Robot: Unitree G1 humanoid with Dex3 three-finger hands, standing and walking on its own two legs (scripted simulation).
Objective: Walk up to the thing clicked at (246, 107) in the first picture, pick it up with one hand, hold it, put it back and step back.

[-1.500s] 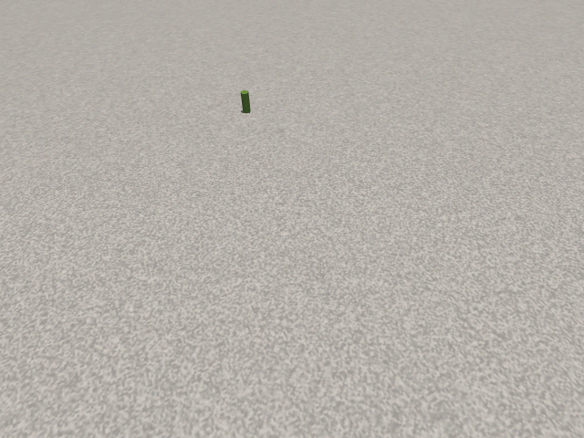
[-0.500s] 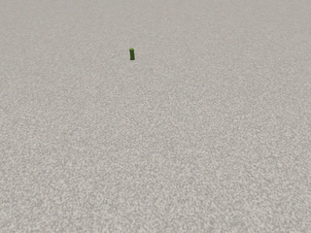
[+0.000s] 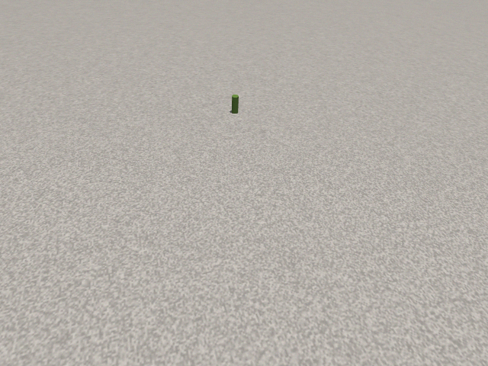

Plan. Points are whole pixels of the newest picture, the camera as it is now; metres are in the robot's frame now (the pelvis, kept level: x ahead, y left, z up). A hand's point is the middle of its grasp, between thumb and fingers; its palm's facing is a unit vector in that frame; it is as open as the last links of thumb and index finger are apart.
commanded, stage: walk up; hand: left
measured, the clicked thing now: (235, 104) +2.18 +0.12 -0.68
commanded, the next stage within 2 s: none
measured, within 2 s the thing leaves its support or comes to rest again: neither
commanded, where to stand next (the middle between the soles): +1.82 -0.08 m, yaw +0 degrees
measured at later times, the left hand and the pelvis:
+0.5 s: hand (163, 235) +0.47 +0.23 -0.12, palm faces -0.11 -0.93 -0.35, open 7.4 cm; pelvis +0.30 -0.03 -0.01, yaw -1 degrees
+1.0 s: hand (159, 182) +0.69 +0.29 -0.15, palm faces -0.07 -0.94 -0.33, open 7.4 cm; pelvis +0.63 +0.01 +0.01, yaw -2 degrees
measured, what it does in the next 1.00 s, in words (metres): walks ahead: right foot, then left foot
